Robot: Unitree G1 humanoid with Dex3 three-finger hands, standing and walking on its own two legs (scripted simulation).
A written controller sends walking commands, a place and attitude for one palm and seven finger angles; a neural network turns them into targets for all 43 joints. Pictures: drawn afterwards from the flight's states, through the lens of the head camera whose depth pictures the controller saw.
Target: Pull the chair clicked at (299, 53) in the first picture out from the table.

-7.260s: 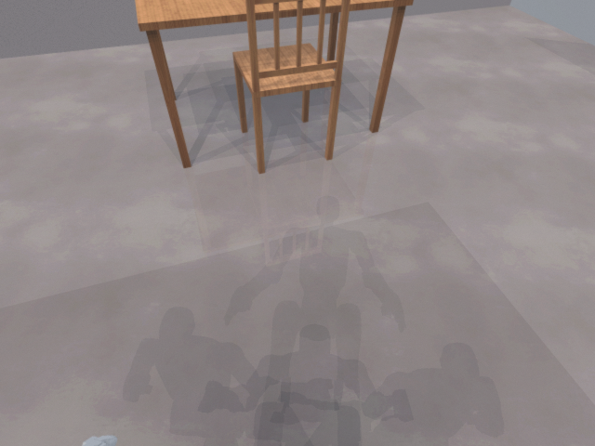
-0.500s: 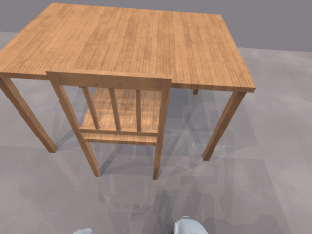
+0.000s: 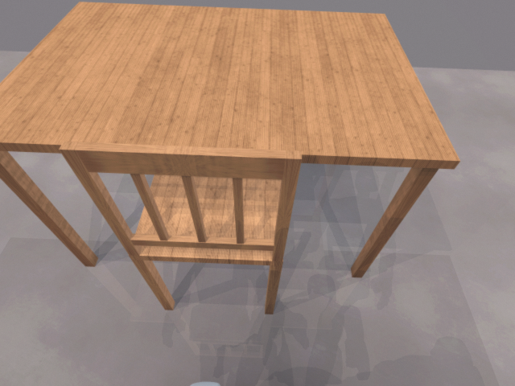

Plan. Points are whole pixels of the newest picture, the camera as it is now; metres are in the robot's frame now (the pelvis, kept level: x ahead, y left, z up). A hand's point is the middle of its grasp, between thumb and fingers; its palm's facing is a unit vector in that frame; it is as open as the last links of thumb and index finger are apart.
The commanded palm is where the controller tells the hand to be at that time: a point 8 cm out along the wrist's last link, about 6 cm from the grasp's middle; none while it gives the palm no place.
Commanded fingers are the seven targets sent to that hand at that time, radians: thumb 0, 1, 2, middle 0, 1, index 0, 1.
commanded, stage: come to a stop and stand still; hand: left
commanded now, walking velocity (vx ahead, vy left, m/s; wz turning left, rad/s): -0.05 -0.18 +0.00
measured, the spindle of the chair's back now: (195, 210) +0.46 +0.17 -0.09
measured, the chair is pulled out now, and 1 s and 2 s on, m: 0.00 0.00 0.00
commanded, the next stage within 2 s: look again from close up in 0.94 s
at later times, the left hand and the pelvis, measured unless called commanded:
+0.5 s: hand out of the picture +0.00 +0.15 -0.16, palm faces -0.01 -0.97 -0.25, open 7.4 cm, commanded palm none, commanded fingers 0.00 0.90 0.90 -0.20 -0.30 -0.20 -0.30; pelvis -0.03 -0.03 +0.01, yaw -1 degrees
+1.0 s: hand out of the picture -0.04 +0.08 -0.16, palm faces +0.04 -0.99 -0.16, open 7.4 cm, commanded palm none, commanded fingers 0.00 0.90 0.90 -0.20 -0.30 -0.20 -0.30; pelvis -0.02 -0.06 +0.01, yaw -1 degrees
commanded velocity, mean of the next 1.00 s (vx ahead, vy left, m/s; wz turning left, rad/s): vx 0.00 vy -0.03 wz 0.00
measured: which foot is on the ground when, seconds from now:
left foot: down 0.00-1.00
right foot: down 0.00-0.02, up 0.04-0.42, down 0.44-1.00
